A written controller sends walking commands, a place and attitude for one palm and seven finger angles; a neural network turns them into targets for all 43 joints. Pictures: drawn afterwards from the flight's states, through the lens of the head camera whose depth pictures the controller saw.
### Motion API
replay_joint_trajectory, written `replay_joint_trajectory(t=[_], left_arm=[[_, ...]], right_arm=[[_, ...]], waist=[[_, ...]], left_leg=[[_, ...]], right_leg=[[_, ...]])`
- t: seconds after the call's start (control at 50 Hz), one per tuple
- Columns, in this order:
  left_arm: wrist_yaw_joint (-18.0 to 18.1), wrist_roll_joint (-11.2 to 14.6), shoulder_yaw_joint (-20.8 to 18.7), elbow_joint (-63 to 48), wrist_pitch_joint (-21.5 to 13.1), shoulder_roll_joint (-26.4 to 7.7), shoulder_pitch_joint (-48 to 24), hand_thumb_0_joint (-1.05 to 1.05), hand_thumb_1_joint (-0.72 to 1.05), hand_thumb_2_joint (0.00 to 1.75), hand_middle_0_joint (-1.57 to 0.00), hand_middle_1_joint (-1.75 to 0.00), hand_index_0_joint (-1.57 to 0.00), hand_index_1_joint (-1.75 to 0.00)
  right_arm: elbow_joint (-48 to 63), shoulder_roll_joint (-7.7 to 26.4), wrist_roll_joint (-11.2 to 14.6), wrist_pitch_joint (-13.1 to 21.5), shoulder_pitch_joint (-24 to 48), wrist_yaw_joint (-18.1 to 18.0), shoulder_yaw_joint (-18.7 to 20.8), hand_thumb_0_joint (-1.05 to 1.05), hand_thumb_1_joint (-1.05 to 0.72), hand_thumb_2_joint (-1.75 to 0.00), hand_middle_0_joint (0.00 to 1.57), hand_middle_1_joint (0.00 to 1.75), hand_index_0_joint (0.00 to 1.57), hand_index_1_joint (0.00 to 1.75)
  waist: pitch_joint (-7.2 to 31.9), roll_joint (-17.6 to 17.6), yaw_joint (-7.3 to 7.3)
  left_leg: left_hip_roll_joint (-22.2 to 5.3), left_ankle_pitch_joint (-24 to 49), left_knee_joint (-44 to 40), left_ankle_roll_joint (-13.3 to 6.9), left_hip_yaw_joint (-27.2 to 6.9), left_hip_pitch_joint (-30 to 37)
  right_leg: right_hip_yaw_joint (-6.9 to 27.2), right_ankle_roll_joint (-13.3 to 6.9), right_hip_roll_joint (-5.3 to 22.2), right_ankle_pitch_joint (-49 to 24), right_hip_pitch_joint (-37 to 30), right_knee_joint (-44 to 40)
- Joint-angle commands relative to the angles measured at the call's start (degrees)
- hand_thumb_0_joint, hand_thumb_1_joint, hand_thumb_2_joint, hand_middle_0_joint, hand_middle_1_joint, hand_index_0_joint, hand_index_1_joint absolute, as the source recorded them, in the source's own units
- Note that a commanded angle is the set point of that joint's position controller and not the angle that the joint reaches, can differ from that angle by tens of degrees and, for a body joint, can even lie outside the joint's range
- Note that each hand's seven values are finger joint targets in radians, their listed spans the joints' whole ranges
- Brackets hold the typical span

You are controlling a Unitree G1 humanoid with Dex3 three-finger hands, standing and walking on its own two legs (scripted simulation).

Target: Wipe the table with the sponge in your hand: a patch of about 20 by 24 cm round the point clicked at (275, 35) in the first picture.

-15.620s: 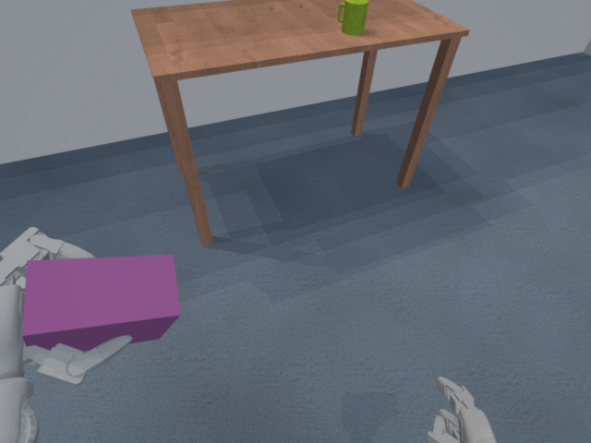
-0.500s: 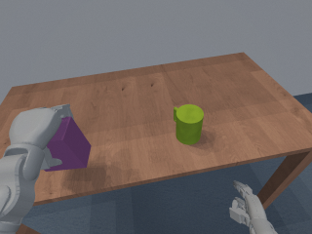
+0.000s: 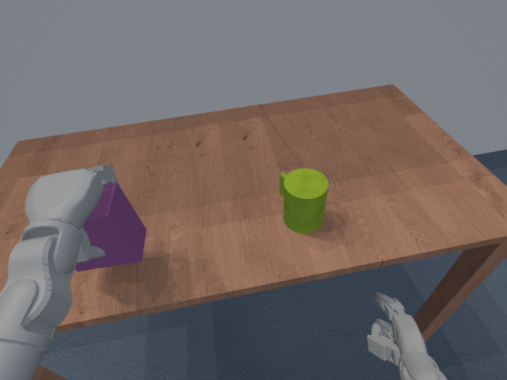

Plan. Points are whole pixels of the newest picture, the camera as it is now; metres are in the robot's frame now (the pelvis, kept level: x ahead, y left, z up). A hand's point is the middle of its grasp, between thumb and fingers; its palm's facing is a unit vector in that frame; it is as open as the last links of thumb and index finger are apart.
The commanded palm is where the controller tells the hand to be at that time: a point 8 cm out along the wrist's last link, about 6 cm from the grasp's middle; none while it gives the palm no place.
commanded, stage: move the sponge above the wiping area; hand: left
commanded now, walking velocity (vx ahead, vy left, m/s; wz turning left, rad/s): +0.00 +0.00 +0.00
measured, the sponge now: (102, 236) +0.27 +0.30 +0.09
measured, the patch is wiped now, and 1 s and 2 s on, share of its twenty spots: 0.00 0.00 0.00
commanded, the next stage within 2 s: lower the sponge onto the table in 1.54 s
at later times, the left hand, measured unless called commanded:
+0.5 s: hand (97, 219) +0.28 +0.30 +0.12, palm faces +0.03 -0.04 -1.00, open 10.6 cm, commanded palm +0.25 +0.29 +0.20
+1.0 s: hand (97, 222) +0.28 +0.29 +0.13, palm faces +0.04 -0.04 -1.00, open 10.6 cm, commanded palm +0.25 +0.28 +0.20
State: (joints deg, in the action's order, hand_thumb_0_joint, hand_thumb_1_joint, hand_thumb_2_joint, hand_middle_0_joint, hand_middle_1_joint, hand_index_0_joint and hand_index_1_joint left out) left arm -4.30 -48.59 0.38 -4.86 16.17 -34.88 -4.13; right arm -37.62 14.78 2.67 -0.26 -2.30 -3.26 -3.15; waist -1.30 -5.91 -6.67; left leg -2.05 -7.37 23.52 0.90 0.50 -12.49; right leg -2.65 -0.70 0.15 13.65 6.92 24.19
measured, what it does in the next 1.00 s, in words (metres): stands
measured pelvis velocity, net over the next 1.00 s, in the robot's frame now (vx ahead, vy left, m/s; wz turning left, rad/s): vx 0.01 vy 0.00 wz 0.01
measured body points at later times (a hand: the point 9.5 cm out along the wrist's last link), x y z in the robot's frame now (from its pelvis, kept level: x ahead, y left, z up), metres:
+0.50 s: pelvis +0.01 +0.00 +0.00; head +0.01 -0.04 +0.45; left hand +0.28 +0.30 +0.18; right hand +0.25 -0.21 -0.09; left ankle +0.06 +0.13 -0.74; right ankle +0.00 -0.11 -0.74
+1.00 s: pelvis +0.01 +0.00 +0.00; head +0.01 -0.04 +0.45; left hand +0.27 +0.29 +0.18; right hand +0.25 -0.21 -0.09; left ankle +0.06 +0.13 -0.74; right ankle +0.00 -0.11 -0.74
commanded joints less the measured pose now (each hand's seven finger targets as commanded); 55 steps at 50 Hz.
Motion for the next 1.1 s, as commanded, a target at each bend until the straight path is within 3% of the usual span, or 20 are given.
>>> replay_joint_trajectory(t=[0.0,0.06,0.1,0.16,0.18,0.24,0.26,0.28,0.38,0.46,0.6,0.66,0.72,0.76,0.82,0.86,0.94,1.04,1.06,1.08], left_arm=[[0.73,-1.57,-7.93,-9.11,0.78,-13.48,-15.07,0.0,0.1,1.3,-1.2,-1.6,-1.2,-1.6],[-0.32,-1.82,-9.08,-13.19,-0.65,-15.0,-16.18,0.0,0.1,1.3,-1.2,-1.6,-1.2,-1.6],[-0.22,-1.86,-7.72,-11.76,-1.79,-13.78,-15.65,0.0,0.1,1.3,-1.2,-1.6,-1.2,-1.6],[1.03,-2.13,-11.53,-14.18,-3.25,-16.82,-17.35,0.0,0.1,1.3,-1.2,-1.6,-1.2,-1.6],[1.69,-1.91,-10.59,-12.59,-3.37,-15.59,-17.08,0.0,0.1,1.3,-1.2,-1.6,-1.2,-1.6],[3.18,-2.54,-11.69,-8.67,-2.9,-16.3,-17.23,0.0,0.1,1.3,-1.2,-1.6,-1.2,-1.6],[3.42,-2.21,-12.74,-10.75,-2.61,-16.93,-17.43,0.0,0.1,1.3,-1.2,-1.6,-1.2,-1.6],[3.84,-2.03,-12.09,-10.04,-2.38,-16.12,-16.8,0.0,0.1,1.3,-1.2,-1.6,-1.2,-1.6],[2.42,-2.04,-9.11,-7.1,-0.85,-13.76,-15.85,0.0,0.1,1.3,-1.2,-1.6,-1.2,-1.6],[1.09,-2.28,-11.23,-11.12,-2.17,-16.23,-14.06,0.0,0.1,1.3,-1.2,-1.6,-1.2,-1.6],[2.89,-2.29,-10.04,-11.5,-4.45,-13.97,-14.95,0.0,0.1,1.3,-1.2,-1.6,-1.2,-1.6],[4.13,-2.24,-12.98,-13.83,-3.73,-16.53,-14.61,0.0,0.1,1.3,-1.2,-1.6,-1.2,-1.6],[4.6,-2.17,-10.77,-11.84,-2.31,-13.74,-11.89,0.0,0.1,1.3,-1.2,-1.6,-1.2,-1.6],[4.34,-1.8,-14.36,-12.63,-1.13,-17.13,-10.06,0.0,0.1,1.3,-1.2,-1.6,-1.2,-1.6],[2.89,-1.83,-9.16,-9.95,0.15,-13.0,-11.34,0.0,0.1,1.3,-1.2,-1.6,-1.2,-1.6],[2.05,-1.86,-10.19,-12.22,-0.03,-14.55,-13.02,0.0,0.1,1.3,-1.2,-1.6,-1.2,-1.6],[1.14,-2.21,-7.48,-14.29,-2.0,-12.88,-12.95,0.0,0.1,1.3,-1.2,-1.6,-1.2,-1.6],[2.73,-2.15,-10.67,-13.8,-3.11,-15.19,-13.77,0.0,0.1,1.3,-1.2,-1.6,-1.2,-1.6],[3.16,-2.1,-13.82,-13.71,-2.72,-17.94,-14.77,0.0,0.1,1.3,-1.2,-1.6,-1.2,-1.6],[3.53,-2.09,-12.06,-11.78,-2.42,-16.23,-15.9,0.0,0.1,1.3,-1.2,-1.6,-1.2,-1.6]], right_arm=[[10.35,5.84,0.19,2.94,12.17,0.39,1.55,0.0,-0.9,-0.9,0.2,0.3,0.2,0.3],[11.81,5.4,0.38,3.49,13.65,0.43,1.3,0.0,-0.9,-0.9,0.2,0.3,0.2,0.3],[11.18,5.54,-0.05,3.6,10.77,0.3,1.48,0.0,-0.9,-0.9,0.2,0.3,0.2,0.3],[11.64,5.32,-0.06,3.8,12.3,0.31,1.53,0.0,-0.9,-0.9,0.2,0.3,0.2,0.3],[11.24,5.51,-0.46,3.67,10.43,0.08,1.87,0.0,-0.9,-0.9,0.2,0.3,0.2,0.3],[9.69,6.07,-0.3,2.83,9.43,0.1,2.42,0.0,-0.9,-0.9,0.2,0.3,0.2,0.3],[10.85,5.6,-0.08,3.43,12.23,0.25,1.86,0.0,-0.9,-0.9,0.2,0.3,0.2,0.3],[10.65,5.97,-0.43,3.33,10.37,0.16,2.34,0.0,-0.9,-0.9,0.2,0.3,0.2,0.3],[10.52,6.18,-0.12,3.03,10.45,0.39,2.11,0.0,-0.9,-0.9,0.2,0.3,0.2,0.3],[11.54,5.81,0.16,3.14,11.57,0.6,1.88,0.0,-0.9,-0.9,0.2,0.3,0.2,0.3],[10.82,5.59,-0.27,3.11,8.34,0.44,2.41,0.0,-0.9,-0.9,0.2,0.3,0.2,0.3],[11.57,5.39,-0.13,3.22,11.28,0.71,2.07,0.0,-0.9,-0.9,0.2,0.3,0.2,0.3],[10.74,5.94,-0.47,2.75,8.84,0.9,2.9,0.0,-0.9,-0.9,0.2,0.3,0.2,0.3],[11.42,5.79,-0.07,2.79,11.96,1.12,2.24,0.0,-0.9,-0.9,0.2,0.3,0.2,0.3],[10.64,6.12,0.03,2.04,10.17,1.14,2.32,0.0,-0.9,-0.9,0.2,0.3,0.2,0.3],[11.56,5.49,0.6,2.61,12.88,1.0,1.73,0.0,-0.9,-0.9,0.2,0.3,0.2,0.3],[11.42,5.66,0.01,2.76,9.87,0.83,2.19,0.0,-0.9,-0.9,0.2,0.3,0.2,0.3],[10.85,5.7,-0.26,2.77,9.67,0.47,2.43,0.0,-0.9,-0.9,0.2,0.3,0.2,0.3],[11.05,5.42,0.02,3.15,12.17,0.43,2.04,0.0,-0.9,-0.9,0.2,0.3,0.2,0.3],[10.61,5.68,-0.27,2.93,10.75,0.26,2.12,0.0,-0.9,-0.9,0.2,0.3,0.2,0.3]], waist=[[12.11,0.75,-0.39],[12.68,-0.02,-0.57],[13.06,0.43,-0.05],[13.13,-0.64,-0.87],[13.36,0.24,-0.74],[13.13,0.68,-0.54],[13.04,-0.18,-1.27],[14.84,-0.38,-1.17],[12.83,0.77,-0.18],[13.94,0.6,-0.34],[14.35,0.45,0.15],[14.38,-1.27,-1.18],[15.58,-1.12,-1.03],[14.09,0.01,-1.94],[11.87,0.46,-0.48],[11.98,0.35,-0.56],[13.95,-0.07,-0.21],[14.29,0.33,-0.87],[13.32,0.65,-1.31],[13.69,0.95,-0.96]], left_leg=[[2.9,2.0,-2.18,-2.32,0.23,6.69],[3.11,2.23,-1.73,-2.65,-0.27,7.92],[3.08,3.07,-1.36,-2.72,0.02,7.98],[3.09,3.5,-1.27,-2.66,-0.4,8.92],[2.99,4.21,-0.94,-2.76,0.11,8.68],[2.71,4.94,-0.7,-2.44,0.39,8.41],[2.99,4.9,-0.92,-2.45,0.06,8.71],[2.89,5.94,-0.61,-2.52,0.61,8.55],[3.0,5.27,-0.61,-2.7,0.85,7.55],[3.2,6.96,0.11,-3.01,0.3,8.75],[2.75,7.71,0.2,-2.8,0.47,9.18],[3.01,7.92,-0.17,-2.64,-0.19,9.11],[2.67,9.33,0.05,-2.58,0.52,8.79],[2.95,8.49,-0.21,-2.59,0.06,7.92],[2.81,6.57,-0.68,-2.61,0.55,6.84],[2.94,5.5,-0.87,-2.72,-0.01,7.71],[3.04,6.22,-0.6,-2.95,-0.01,8.49],[2.88,5.93,-0.78,-2.71,-0.02,8.64],[2.9,5.15,-1.05,-2.62,-0.27,8.6],[2.97,5.29,-0.89,-2.59,0.36,7.94]], right_leg=[[0.81,-2.24,-0.6,-1.73,2.24,-5.48],[2.11,-2.73,-1.3,-2.34,2.1,-5.37],[0.69,-2.22,-0.78,-2.73,2.58,-5.37],[2.28,-3.02,-1.54,-2.98,2.2,-5.65],[1.1,-2.69,-0.95,-3.55,2.31,-5.48],[1.05,-2.53,-0.91,-4.11,2.81,-5.61],[2.53,-3.12,-1.32,-4.3,1.99,-5.66],[1.23,-2.81,-0.72,-5.82,1.0,-4.97],[1.06,-2.46,-0.76,-6.43,2.03,-5.02],[2.02,-2.54,-1.3,-8.77,1.25,-4.67],[0.31,-2.28,-1.14,-7.75,2.66,-4.65],[1.95,-3.05,-1.64,-7.96,1.23,-4.6],[0.27,-2.48,-0.98,-9.82,0.81,-3.95],[2.05,-2.89,-1.38,-9.58,0.0,-4.01],[0.13,-2.07,-0.97,-7.46,2.25,-4.56],[1.6,-2.6,-1.6,-5.89,2.24,-4.74],[0.3,-2.18,-1.13,-6.61,2.09,-4.43],[0.69,-2.39,-1.1,-5.8,1.68,-4.87],[2.22,-2.97,-1.75,-4.74,1.64,-5.25],[1.1,-2.65,-1.14,-5.1,1.55,-5.12]])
